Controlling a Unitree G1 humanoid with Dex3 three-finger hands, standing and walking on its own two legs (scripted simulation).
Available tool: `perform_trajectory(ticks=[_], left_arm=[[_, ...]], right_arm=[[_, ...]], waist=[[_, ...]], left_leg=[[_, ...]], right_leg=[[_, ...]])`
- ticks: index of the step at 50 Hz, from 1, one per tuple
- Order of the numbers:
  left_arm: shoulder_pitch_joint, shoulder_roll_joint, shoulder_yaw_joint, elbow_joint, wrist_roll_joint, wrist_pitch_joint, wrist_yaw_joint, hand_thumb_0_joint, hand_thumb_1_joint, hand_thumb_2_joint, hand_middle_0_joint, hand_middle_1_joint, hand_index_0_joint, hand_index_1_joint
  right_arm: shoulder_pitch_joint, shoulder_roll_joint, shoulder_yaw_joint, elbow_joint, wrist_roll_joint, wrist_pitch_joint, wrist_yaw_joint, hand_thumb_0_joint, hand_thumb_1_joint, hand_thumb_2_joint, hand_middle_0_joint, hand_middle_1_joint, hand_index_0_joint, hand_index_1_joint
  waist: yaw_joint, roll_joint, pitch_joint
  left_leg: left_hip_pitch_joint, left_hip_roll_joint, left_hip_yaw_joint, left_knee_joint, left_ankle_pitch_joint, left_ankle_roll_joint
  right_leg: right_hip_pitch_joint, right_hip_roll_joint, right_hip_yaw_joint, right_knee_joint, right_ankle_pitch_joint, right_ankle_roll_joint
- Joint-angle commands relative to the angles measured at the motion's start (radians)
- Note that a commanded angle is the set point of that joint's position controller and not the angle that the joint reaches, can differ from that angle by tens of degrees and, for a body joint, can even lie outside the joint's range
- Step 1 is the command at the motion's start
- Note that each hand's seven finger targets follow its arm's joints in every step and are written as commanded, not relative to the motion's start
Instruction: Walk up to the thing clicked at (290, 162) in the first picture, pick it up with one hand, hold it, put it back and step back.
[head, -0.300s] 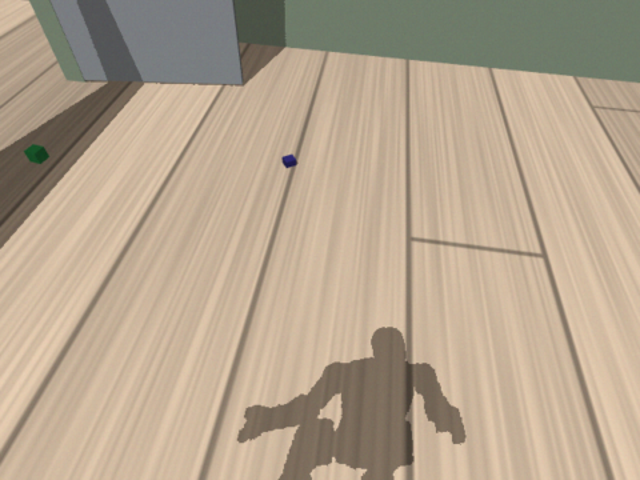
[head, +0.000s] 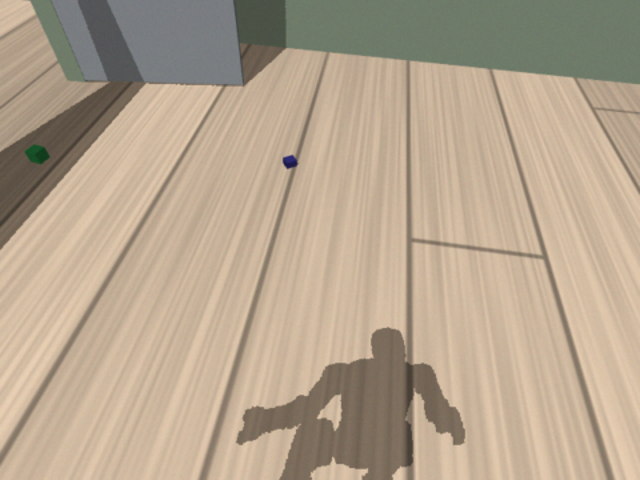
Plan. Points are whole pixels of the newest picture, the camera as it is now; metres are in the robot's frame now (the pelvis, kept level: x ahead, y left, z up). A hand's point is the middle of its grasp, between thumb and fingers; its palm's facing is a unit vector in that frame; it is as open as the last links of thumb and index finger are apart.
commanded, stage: stand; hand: left
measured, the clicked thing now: (289, 161) +1.62 +0.12 -0.77
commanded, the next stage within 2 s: walk up in 0.82 s
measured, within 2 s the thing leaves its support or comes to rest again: neither
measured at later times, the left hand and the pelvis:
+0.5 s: hand out of the picture +0.08 +0.25 -0.16, palm faces -0.02 -0.94 -0.34, open 7.4 cm; pelvis +0.01 +0.00 +0.00, yaw +0 degrees
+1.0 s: hand out of the picture +0.11 +0.27 -0.15, palm faces -0.07 -0.93 -0.37, open 7.4 cm; pelvis +0.03 -0.01 +0.00, yaw -2 degrees
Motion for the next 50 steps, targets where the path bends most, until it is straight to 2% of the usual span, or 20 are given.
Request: perform_trajectory(ticks=[1, 8, 11, 16, 21, 24, 26, 30, 35, 40, 41, 42, 43, 44, 45, 46, 47, 48, 49, 50], left_arm=[[-0.048, 0.206, 0.039, -0.058, -0.005, -0.019, 0.011, 0.000, 0.900, 0.900, -0.200, -0.300, -0.200, -0.300], [-0.042, 0.207, 0.037, -0.058, -0.004, -0.019, 0.009, 0.000, 0.900, 0.900, -0.200, -0.300, -0.200, -0.300], [-0.041, 0.211, 0.037, -0.063, -0.002, -0.020, 0.009, 0.000, 0.900, 0.900, -0.200, -0.300, -0.200, -0.300], [-0.039, 0.209, 0.037, -0.063, -0.003, -0.019, 0.012, 0.000, 0.900, 0.900, -0.200, -0.300, -0.200, -0.300], [-0.036, 0.209, 0.036, -0.059, -0.005, -0.017, 0.011, 0.000, 0.900, 0.900, -0.200, -0.300, -0.200, -0.300], [-0.040, 0.207, 0.036, -0.059, -0.005, -0.017, 0.011, 0.000, 0.900, 0.900, -0.200, -0.300, -0.200, -0.300], [-0.034, 0.205, 0.036, -0.063, -0.003, -0.019, 0.011, 0.000, 0.900, 0.900, -0.200, -0.300, -0.200, -0.300], [-0.030, 0.211, 0.036, -0.061, -0.003, -0.019, 0.012, 0.000, 0.900, 0.900, -0.200, -0.300, -0.200, -0.300], [-0.033, 0.210, 0.037, -0.062, -0.004, -0.019, 0.011, 0.000, 0.900, 0.900, -0.200, -0.300, -0.200, -0.300], [-0.033, 0.210, 0.037, -0.065, -0.002, -0.020, 0.012, 0.000, 0.900, 0.900, -0.200, -0.300, -0.200, -0.300], [0.017, 0.315, 0.106, -0.132, 0.019, -0.033, -0.023, 0.000, 0.900, 0.900, -0.200, -0.300, -0.200, -0.300], [-0.023, 0.303, 0.107, -0.141, 0.029, -0.032, -0.036, 0.000, 0.900, 0.900, -0.200, -0.300, -0.200, -0.300], [-0.095, 0.278, 0.106, -0.164, 0.029, -0.028, -0.045, 0.000, 0.900, 0.900, -0.200, -0.300, -0.200, -0.300], [-0.138, 0.264, 0.107, -0.196, 0.036, -0.025, -0.054, 0.000, 0.900, 0.900, -0.200, -0.300, -0.200, -0.300], [-0.153, 0.268, 0.107, -0.220, 0.036, -0.032, -0.055, 0.000, 0.900, 0.900, -0.200, -0.300, -0.200, -0.300], [-0.150, 0.269, 0.104, -0.225, 0.031, -0.041, -0.060, 0.000, 0.900, 0.900, -0.200, -0.300, -0.200, -0.300], [-0.133, 0.270, 0.103, -0.220, 0.025, -0.048, -0.067, 0.000, 0.900, 0.900, -0.200, -0.300, -0.200, -0.300], [-0.104, 0.264, 0.102, -0.219, 0.018, -0.052, -0.075, 0.000, 0.900, 0.900, -0.200, -0.300, -0.200, -0.300], [-0.078, 0.263, 0.102, -0.217, 0.018, -0.049, -0.084, 0.000, 0.900, 0.900, -0.200, -0.300, -0.200, -0.300], [-0.045, 0.264, 0.105, -0.215, 0.018, -0.046, -0.093, 0.000, 0.900, 0.900, -0.200, -0.300, -0.200, -0.300]], right_arm=[[-0.040, -0.203, -0.038, -0.066, -0.001, -0.026, -0.013, 0.000, -0.900, -0.900, 0.200, 0.300, 0.200, 0.300], [-0.039, -0.209, -0.040, -0.061, -0.002, -0.026, -0.013, 0.000, -0.900, -0.900, 0.200, 0.300, 0.200, 0.300], [-0.033, -0.208, -0.040, -0.062, -0.002, -0.027, -0.013, 0.000, -0.900, -0.900, 0.200, 0.300, 0.200, 0.300], [-0.042, -0.213, -0.040, -0.061, -0.002, -0.028, -0.015, 0.000, -0.900, -0.900, 0.200, 0.300, 0.200, 0.300], [-0.038, -0.209, -0.039, -0.058, -0.002, -0.026, -0.014, 0.000, -0.900, -0.900, 0.200, 0.300, 0.200, 0.300], [-0.031, -0.210, -0.039, -0.057, -0.002, -0.025, -0.013, 0.000, -0.900, -0.900, 0.200, 0.300, 0.200, 0.300], [-0.038, -0.215, -0.042, -0.062, -0.003, -0.026, -0.013, 0.000, -0.900, -0.900, 0.200, 0.300, 0.200, 0.300], [-0.037, -0.213, -0.041, -0.061, -0.001, -0.028, -0.013, 0.000, -0.900, -0.900, 0.200, 0.300, 0.200, 0.300], [-0.030, -0.210, -0.039, -0.059, -0.003, -0.026, -0.013, 0.000, -0.900, -0.900, 0.200, 0.300, 0.200, 0.300], [-0.033, -0.211, -0.040, -0.065, -0.003, -0.027, -0.014, 0.000, -0.900, -0.900, 0.200, 0.300, 0.200, 0.300], [0.043, -0.316, -0.113, -0.119, -0.023, -0.051, 0.010, 0.000, -0.900, -0.900, 0.200, 0.300, 0.200, 0.300], [0.082, -0.341, -0.128, -0.100, -0.031, -0.057, 0.022, 0.000, -0.900, -0.900, 0.200, 0.300, 0.200, 0.300], [0.122, -0.350, -0.140, -0.091, -0.035, -0.057, 0.025, 0.000, -0.900, -0.900, 0.200, 0.300, 0.200, 0.300], [0.148, -0.377, -0.158, -0.099, -0.034, -0.059, 0.028, 0.000, -0.900, -0.900, 0.200, 0.300, 0.200, 0.300], [0.143, -0.384, -0.164, -0.116, -0.034, -0.069, 0.026, 0.000, -0.900, -0.900, 0.200, 0.300, 0.200, 0.300], [0.132, -0.372, -0.161, -0.129, -0.033, -0.077, 0.025, 0.000, -0.900, -0.900, 0.200, 0.300, 0.200, 0.300], [0.117, -0.345, -0.155, -0.141, -0.030, -0.082, 0.026, 0.000, -0.900, -0.900, 0.200, 0.300, 0.200, 0.300], [0.102, -0.326, -0.149, -0.157, -0.032, -0.085, 0.027, 0.000, -0.900, -0.900, 0.200, 0.300, 0.200, 0.300], [0.092, -0.327, -0.150, -0.171, -0.035, -0.086, 0.031, 0.000, -0.900, -0.900, 0.200, 0.300, 0.200, 0.300], [0.067, -0.333, -0.153, -0.188, -0.035, -0.087, 0.037, 0.000, -0.900, -0.900, 0.200, 0.300, 0.200, 0.300]], waist=[[-0.004, 0.002, -0.066], [-0.003, -0.005, -0.065], [-0.006, 0.005, -0.094], [-0.002, 0.009, -0.096], [-0.002, 0.000, -0.066], [-0.004, 0.008, -0.054], [0.000, 0.009, -0.079], [-0.002, 0.007, -0.081], [-0.002, 0.004, -0.070], [-0.005, 0.005, -0.093], [-0.016, -0.007, -0.198], [-0.041, 0.064, -0.121], [-0.078, 0.110, -0.033], [-0.106, 0.189, 0.038], [-0.104, 0.138, 0.098], [-0.088, 0.084, 0.113], [-0.070, 0.057, 0.095], [-0.059, 0.070, 0.064], [-0.054, 0.107, 0.049], [-0.038, 0.140, 0.036]], left_leg=[[0.000, 0.121, -0.097, -0.059, 0.126, 0.029], [0.003, 0.119, -0.098, -0.057, 0.120, 0.028], [0.009, 0.121, -0.091, -0.049, 0.151, 0.032], [0.027, 0.125, -0.094, -0.045, 0.193, 0.032], [0.011, 0.119, -0.094, -0.056, 0.171, 0.027], [-0.012, 0.116, -0.097, -0.066, 0.123, 0.026], [0.008, 0.122, -0.096, -0.056, 0.159, 0.032], [0.019, 0.121, -0.099, -0.056, 0.190, 0.028], [0.002, 0.118, -0.095, -0.059, 0.157, 0.031], [0.025, 0.120, -0.093, -0.047, 0.214, 0.030], [0.069, 0.104, -0.116, 0.029, -0.362, 0.102], [0.070, 0.146, -0.181, -0.026, -0.571, 0.136], [0.131, 0.209, -0.278, -0.114, -0.678, 0.170], [0.136, 0.345, -0.427, -0.220, -0.713, 0.235], [0.106, 0.423, -0.500, -0.251, -0.650, 0.277], [0.119, 0.421, -0.493, -0.248, -0.544, 0.279], [0.141, 0.380, -0.437, -0.239, -0.479, 0.261], [0.170, 0.335, -0.354, -0.224, -0.421, 0.238], [0.163, 0.302, -0.290, -0.220, -0.407, 0.227], [0.128, 0.285, -0.244, -0.218, -0.389, 0.218]], right_leg=[[-0.003, -0.112, 0.082, -0.041, 0.121, -0.035], [-0.010, -0.112, 0.085, -0.050, 0.105, -0.034], [0.018, -0.122, 0.087, -0.043, 0.165, -0.037], [0.014, -0.120, 0.078, -0.036, 0.190, -0.034], [0.005, -0.116, 0.079, -0.044, 0.154, -0.034], [0.008, -0.117, 0.081, -0.050, 0.116, -0.034], [0.013, -0.120, 0.079, -0.049, 0.153, -0.033], [0.014, -0.117, 0.074, -0.044, 0.166, -0.032], [0.018, -0.122, 0.081, -0.052, 0.155, -0.033], [0.026, -0.124, 0.075, -0.042, 0.204, -0.031], [-0.019, -0.064, 0.081, 0.065, -0.317, -0.068], [-0.197, -0.057, 0.065, 0.147, -0.454, -0.072], [-0.412, -0.015, 0.000, 0.250, -0.436, -0.054], [-0.561, -0.010, -0.028, 0.459, -0.344, -0.035], [-0.635, -0.057, 0.059, 0.523, -0.313, -0.035], [-0.632, -0.089, 0.098, 0.501, -0.286, -0.038], [-0.627, -0.096, 0.106, 0.508, -0.260, -0.037], [-0.612, -0.094, 0.085, 0.480, -0.257, -0.033], [-0.585, -0.087, 0.045, 0.449, -0.241, -0.021], [-0.530, -0.086, 0.018, 0.432, -0.207, -0.013]])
